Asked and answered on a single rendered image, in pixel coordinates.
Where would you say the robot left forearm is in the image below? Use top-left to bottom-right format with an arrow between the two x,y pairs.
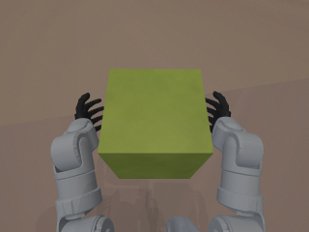
50,118 -> 102,232

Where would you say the right robot thigh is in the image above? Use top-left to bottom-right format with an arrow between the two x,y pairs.
165,216 -> 201,232

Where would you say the robot left hand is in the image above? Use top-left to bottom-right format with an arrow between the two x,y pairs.
74,93 -> 104,131

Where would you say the robot right upper arm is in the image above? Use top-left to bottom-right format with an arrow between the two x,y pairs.
208,215 -> 264,232

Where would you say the robot right forearm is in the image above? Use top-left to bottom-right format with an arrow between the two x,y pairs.
211,116 -> 266,232

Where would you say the robot right hand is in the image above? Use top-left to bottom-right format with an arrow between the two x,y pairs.
205,91 -> 231,133

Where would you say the carton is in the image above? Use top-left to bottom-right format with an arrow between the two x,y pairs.
98,69 -> 213,179

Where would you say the robot left upper arm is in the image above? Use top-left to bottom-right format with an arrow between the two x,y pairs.
61,215 -> 115,232

